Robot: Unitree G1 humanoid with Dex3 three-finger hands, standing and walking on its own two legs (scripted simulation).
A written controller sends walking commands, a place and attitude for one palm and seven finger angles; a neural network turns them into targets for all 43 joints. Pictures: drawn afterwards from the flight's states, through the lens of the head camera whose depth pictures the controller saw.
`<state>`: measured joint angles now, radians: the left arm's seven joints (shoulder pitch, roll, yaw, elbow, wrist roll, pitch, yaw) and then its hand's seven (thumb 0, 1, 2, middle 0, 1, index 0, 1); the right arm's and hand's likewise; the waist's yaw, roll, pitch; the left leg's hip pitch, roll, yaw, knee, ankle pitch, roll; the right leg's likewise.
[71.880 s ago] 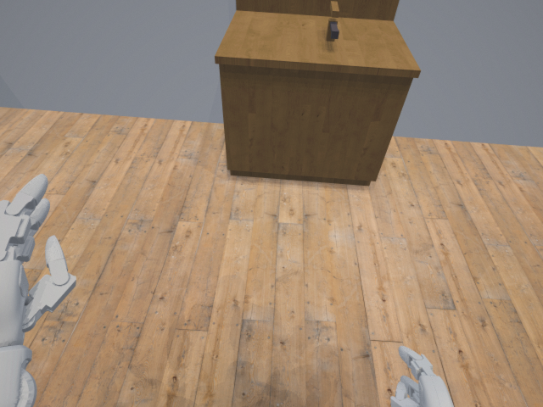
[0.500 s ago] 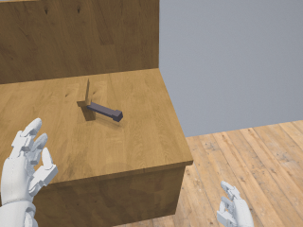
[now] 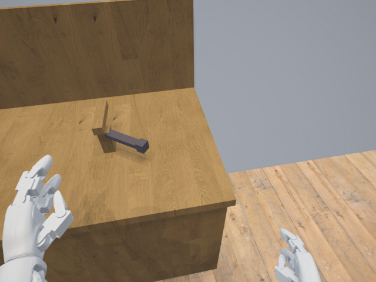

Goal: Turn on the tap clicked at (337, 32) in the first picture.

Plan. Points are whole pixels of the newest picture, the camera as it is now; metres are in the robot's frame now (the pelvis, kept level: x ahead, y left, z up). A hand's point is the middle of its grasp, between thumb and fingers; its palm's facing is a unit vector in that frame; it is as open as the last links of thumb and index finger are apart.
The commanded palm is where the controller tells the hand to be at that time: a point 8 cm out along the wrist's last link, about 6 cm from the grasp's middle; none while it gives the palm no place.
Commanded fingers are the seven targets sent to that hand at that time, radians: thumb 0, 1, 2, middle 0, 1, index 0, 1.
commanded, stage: turn the palm inward beside the body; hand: left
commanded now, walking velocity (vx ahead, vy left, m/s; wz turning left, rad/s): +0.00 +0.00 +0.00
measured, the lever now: (142, 145) +0.46 +0.19 +0.03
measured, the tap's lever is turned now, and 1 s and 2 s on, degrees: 53 53 53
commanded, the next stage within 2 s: reach beside the lever's end, fingers flat in 0.22 s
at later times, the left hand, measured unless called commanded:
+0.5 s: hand (70, 204) +0.21 +0.24 +0.13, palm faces +0.46 -0.88 -0.13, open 7.4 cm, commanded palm +0.16 +0.29 +0.13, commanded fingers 0.00 0.90 0.90 -0.20 -0.30 -0.20 -0.30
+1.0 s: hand (71, 186) +0.26 +0.27 +0.10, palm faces +0.46 -0.88 -0.11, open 7.5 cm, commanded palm +0.21 +0.32 +0.10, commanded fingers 0.00 0.90 0.90 -0.19 -0.26 -0.19 -0.26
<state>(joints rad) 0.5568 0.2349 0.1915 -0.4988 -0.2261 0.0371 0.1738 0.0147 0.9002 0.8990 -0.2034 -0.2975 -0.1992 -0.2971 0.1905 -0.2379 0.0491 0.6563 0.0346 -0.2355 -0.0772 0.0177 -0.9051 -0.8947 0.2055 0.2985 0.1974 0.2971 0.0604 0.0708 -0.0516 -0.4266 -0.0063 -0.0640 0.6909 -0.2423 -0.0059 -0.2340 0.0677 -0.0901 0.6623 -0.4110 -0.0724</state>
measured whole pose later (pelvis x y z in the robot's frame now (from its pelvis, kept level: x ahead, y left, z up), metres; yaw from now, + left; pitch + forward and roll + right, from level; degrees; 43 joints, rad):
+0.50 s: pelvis +0.01 +0.00 +0.00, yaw +0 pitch -1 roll -1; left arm 0.48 0.23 0.24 -0.39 -0.23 0.05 0.16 0.01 0.90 0.90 -0.20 -0.30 -0.20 -0.30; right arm 0.18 -0.23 0.05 0.66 0.03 -0.19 -0.09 0.02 -0.91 -0.89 0.21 0.30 0.20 0.30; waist 0.07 0.06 -0.05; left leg -0.41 -0.01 -0.06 0.66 -0.25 -0.01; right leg -0.22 0.06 -0.08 0.64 -0.42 -0.07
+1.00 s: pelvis +0.00 +0.01 +0.00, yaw -1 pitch +2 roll -1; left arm 0.21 0.26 0.31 -0.04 -0.22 -0.08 0.13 0.01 0.90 0.90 -0.20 -0.28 -0.19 -0.28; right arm 0.19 -0.25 0.03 0.70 0.03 -0.20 -0.08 0.02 -0.91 -0.89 0.21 0.30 0.20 0.30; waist 0.03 0.05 -0.04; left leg -0.48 -0.01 -0.05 0.69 -0.24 0.01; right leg -0.29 0.06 -0.08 0.66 -0.41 -0.06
